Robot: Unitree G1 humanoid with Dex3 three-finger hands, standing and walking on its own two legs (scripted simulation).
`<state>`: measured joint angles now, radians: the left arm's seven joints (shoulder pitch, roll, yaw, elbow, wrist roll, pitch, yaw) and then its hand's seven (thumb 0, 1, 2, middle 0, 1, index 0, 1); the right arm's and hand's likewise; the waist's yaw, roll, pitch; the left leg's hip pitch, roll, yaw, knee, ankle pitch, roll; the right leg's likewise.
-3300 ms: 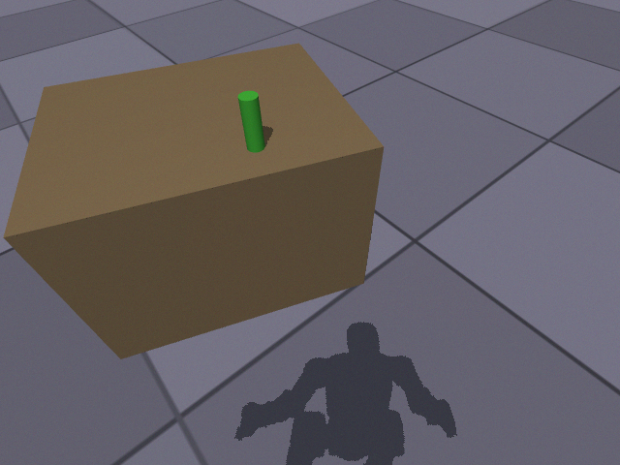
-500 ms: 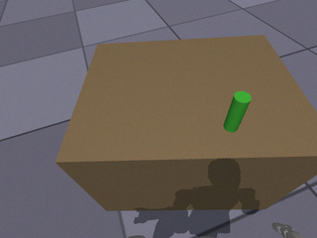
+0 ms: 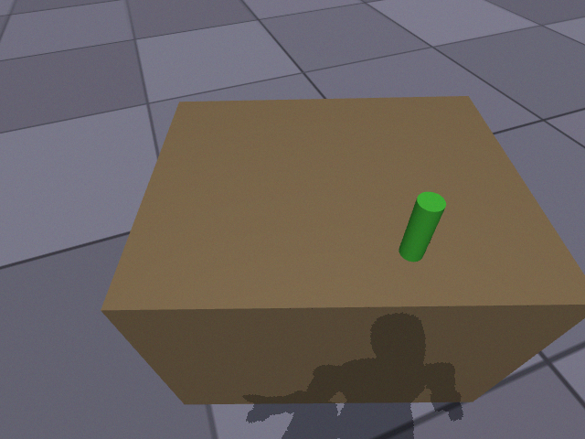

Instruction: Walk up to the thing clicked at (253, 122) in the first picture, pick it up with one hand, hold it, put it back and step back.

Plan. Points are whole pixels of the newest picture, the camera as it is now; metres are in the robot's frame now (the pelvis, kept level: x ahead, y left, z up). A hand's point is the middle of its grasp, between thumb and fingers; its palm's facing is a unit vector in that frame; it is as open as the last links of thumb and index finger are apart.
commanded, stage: walk up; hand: right
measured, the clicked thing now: (420, 228) +0.49 -0.23 -0.05
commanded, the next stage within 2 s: stand in 0.58 s
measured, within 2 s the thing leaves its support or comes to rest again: neither
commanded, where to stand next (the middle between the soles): +0.06 -0.01 m, yaw -1 degrees
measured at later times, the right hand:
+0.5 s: hand out of the picture +0.10 -0.25 -0.15, palm faces -0.02 +0.94 -0.33, open 7.3 cm
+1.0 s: hand out of the picture +0.11 -0.24 -0.15, palm faces -0.03 +0.94 -0.33, open 7.3 cm
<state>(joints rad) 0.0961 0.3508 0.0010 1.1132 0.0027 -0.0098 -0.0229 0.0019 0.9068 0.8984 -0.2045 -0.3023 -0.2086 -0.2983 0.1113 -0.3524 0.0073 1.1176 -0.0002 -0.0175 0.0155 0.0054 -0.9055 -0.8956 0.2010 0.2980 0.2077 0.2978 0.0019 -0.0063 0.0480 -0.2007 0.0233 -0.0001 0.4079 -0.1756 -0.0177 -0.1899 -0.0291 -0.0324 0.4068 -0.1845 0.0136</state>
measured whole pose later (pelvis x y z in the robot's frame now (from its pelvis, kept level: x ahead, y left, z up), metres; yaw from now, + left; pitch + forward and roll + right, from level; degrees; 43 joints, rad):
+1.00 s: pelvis +0.03 +0.01 +0.01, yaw +0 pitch -1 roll +0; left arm 0.10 0.36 0.00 1.15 0.01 -0.01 -0.01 0.00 0.91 0.90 -0.20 -0.30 -0.21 -0.30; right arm 0.09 -0.35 0.00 1.16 -0.01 -0.01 0.01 0.00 -0.91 -0.90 0.20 0.30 0.21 0.30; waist 0.00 0.00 0.03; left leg -0.13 0.01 0.00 0.31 -0.17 -0.01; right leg -0.12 -0.04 -0.04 0.32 -0.18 0.03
